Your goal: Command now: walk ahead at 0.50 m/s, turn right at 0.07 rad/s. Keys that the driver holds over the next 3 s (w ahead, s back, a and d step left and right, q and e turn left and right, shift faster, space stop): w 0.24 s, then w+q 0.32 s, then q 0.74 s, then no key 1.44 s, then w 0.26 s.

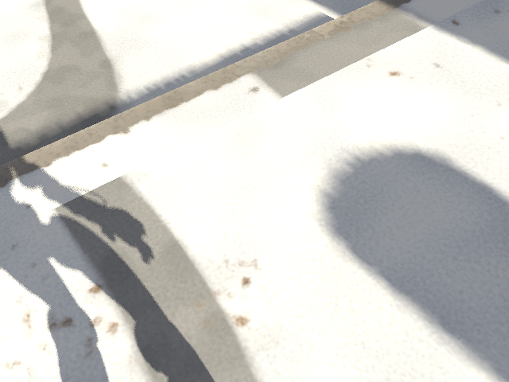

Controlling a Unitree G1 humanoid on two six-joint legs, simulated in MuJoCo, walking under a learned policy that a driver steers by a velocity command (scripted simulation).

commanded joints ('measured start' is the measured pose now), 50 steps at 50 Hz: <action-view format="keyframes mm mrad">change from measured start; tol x32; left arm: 1 42 118 35 -32 7 -21 1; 21 299 40 4 81 31 -16 36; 50 -158 126 35 -62 33 36 50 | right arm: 1 -16 -75 -21 -74 -6 -4 0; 15 -332 -40 5 -179 -2 -3 42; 21 122 -250 -77 -79 6 13 32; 50 62 -109 -62 -200 0 156 -64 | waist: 1 10 -132 -61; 16 60 -92 39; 21 -34 265 -369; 50 -22 -168 -72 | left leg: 1 -234 78 -50 -8 109 -6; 16 -195 -11 -3 -582 349 50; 19 218 -105 56 -596 327 117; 21 817 257 -725 -722 103 361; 33 144 12 -206 -832 767 213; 42 234 -48 -373 -484 441 84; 44 -119 -224 -193 -20 -400 -10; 50 -100 -56 -62 90 -67 -99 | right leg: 1 233 -248 304 -282 144 -194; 14 356 -265 96 -299 244 -136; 19 359 -203 -44 127 735 -38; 21 -291 49 10 747 -343 63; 22 -406 5 140 840 -366 45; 40 -67 24 138 -2 178 93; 44 561 -487 620 -34 787 -240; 50 71 -242 227 -208 157 -158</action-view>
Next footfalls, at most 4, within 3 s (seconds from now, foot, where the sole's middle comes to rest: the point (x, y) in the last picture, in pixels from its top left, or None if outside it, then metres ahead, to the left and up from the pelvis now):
0.38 left None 0.39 0.14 -0.78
0.84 right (275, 317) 0.65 0.00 -0.78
1.30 left None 0.47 0.20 -0.78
1.68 right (273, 329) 0.62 0.01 -0.78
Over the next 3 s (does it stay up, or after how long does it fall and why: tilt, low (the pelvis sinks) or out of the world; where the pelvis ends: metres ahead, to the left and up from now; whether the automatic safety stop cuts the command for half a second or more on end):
stays up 0.54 0.12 -0.01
